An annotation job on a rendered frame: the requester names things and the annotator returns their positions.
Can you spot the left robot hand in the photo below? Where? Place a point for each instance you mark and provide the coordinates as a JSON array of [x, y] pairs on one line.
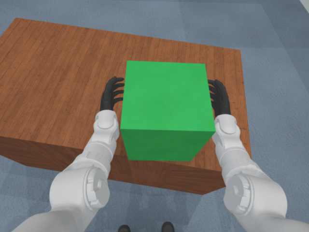
[[107, 99]]

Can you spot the right robot foot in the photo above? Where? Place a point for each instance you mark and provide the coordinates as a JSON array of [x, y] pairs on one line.
[[167, 227]]

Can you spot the pedestal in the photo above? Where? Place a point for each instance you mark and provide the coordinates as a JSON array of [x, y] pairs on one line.
[[52, 77]]

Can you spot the right robot hand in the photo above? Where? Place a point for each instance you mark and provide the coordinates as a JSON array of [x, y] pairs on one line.
[[221, 104]]

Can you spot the left robot upper arm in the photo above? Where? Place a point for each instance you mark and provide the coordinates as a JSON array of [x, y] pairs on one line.
[[75, 196]]

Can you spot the right robot upper arm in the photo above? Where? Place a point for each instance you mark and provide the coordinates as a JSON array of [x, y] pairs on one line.
[[259, 205]]

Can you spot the robot left forearm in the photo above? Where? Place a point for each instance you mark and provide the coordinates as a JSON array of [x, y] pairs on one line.
[[101, 147]]

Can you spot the carton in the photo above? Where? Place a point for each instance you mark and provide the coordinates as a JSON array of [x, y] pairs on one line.
[[167, 113]]

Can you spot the robot right forearm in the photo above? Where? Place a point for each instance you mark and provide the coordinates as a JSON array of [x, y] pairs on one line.
[[231, 154]]

